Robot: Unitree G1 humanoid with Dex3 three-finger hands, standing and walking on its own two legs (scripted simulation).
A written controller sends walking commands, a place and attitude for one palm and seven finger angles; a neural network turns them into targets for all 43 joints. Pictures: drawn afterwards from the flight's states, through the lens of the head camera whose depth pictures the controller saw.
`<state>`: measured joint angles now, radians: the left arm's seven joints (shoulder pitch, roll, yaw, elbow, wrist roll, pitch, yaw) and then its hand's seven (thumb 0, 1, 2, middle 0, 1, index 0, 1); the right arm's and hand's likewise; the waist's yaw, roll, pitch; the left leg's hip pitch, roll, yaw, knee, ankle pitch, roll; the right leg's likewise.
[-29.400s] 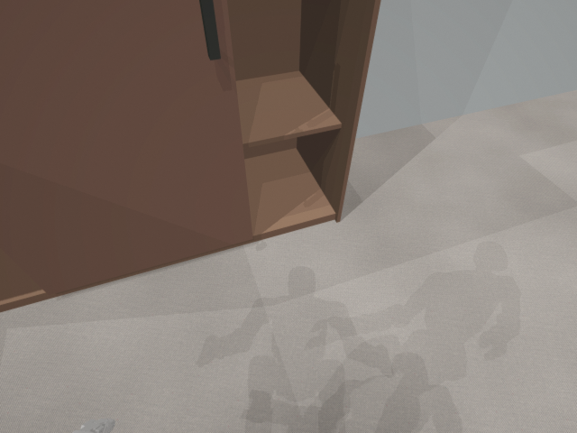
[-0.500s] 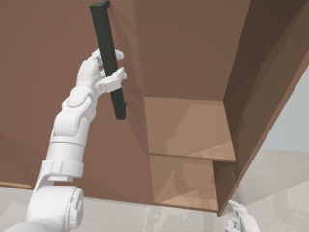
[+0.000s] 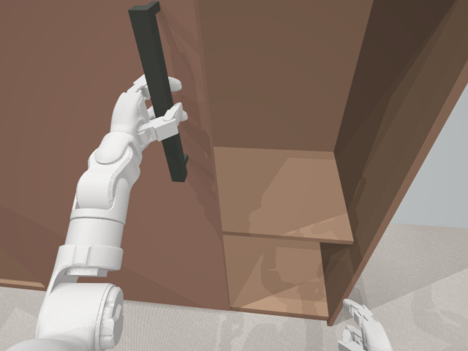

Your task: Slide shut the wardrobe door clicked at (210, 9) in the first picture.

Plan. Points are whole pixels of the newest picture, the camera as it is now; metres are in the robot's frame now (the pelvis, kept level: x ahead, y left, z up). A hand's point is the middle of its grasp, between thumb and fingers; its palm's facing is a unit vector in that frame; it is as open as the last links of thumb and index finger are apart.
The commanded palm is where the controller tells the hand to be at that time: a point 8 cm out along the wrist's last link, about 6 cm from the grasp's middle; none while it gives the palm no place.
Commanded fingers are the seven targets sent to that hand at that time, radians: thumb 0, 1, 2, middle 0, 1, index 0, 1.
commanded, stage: grip the handle and tug to test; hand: left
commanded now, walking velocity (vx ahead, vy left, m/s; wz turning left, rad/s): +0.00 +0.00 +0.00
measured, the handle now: (168, 104) +0.45 +0.14 +0.24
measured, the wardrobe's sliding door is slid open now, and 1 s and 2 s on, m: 0.40 0.39 0.34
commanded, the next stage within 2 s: tug the door sideways, standing still in 0.18 s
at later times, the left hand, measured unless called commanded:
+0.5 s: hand (172, 122) +0.39 +0.12 +0.24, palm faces -0.02 -1.00 -0.02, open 6.2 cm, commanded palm +0.37 +0.14 +0.23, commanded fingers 0.00 0.90 0.90 -0.45 -1.40 -0.45 -1.40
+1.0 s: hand (180, 124) +0.39 +0.11 +0.24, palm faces +0.01 -1.00 -0.09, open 6.3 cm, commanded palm +0.37 +0.10 +0.23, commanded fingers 0.00 0.90 0.90 -0.45 -1.40 -0.45 -1.40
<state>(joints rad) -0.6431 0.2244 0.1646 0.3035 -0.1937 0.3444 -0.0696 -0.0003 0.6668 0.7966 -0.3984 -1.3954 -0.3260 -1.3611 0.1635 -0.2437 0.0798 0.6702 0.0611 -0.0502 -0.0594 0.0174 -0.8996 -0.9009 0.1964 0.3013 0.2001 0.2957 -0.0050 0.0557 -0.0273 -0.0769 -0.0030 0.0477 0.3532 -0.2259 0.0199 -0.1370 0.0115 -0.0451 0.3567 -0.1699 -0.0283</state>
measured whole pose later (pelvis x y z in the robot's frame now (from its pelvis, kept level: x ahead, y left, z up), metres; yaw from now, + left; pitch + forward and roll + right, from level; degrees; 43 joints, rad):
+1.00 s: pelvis +0.00 +0.02 -0.01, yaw +5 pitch -3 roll +0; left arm -0.74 0.08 -0.06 0.32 -0.14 0.32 0.10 -0.04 0.73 0.80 -0.36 -1.40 -0.19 -1.39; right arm 0.16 -0.21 0.06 0.72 0.04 -0.03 0.02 0.02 -0.90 -0.90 0.20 0.30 0.20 0.30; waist 0.06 0.05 0.00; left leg -0.12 -0.06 -0.02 0.43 -0.26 0.05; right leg -0.15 -0.05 -0.10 0.45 -0.23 0.00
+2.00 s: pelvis +0.00 -0.12 -0.03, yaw +4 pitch -5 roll -1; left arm -0.75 0.23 0.08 0.16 -0.07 0.00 0.12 -0.10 0.66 0.83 -0.45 -1.40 -0.23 -1.29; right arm 0.09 -0.19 -0.03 0.59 0.06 0.06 0.04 0.02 -0.90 -0.90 0.19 0.30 0.20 0.30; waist 0.08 0.05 0.26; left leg -0.25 0.14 -0.04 0.70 -0.35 -0.10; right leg -0.33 -0.01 0.02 0.71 -0.33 -0.02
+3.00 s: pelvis +0.02 -0.32 -0.02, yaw -3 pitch -2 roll +2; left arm -0.44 0.23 0.10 -0.14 -0.08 -0.02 0.12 -0.11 0.68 0.84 -0.46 -1.40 -0.17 -1.33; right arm 0.05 -0.17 -0.01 0.65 0.04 0.06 0.00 0.02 -0.90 -0.90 0.19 0.30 0.20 0.30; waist 0.03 -0.01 0.16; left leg -0.37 0.10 -0.01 0.98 -0.50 -0.04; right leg -0.32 0.07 -0.04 0.61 -0.25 -0.11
